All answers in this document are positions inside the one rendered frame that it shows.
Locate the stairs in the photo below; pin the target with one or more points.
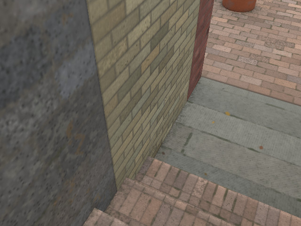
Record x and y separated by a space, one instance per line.
164 195

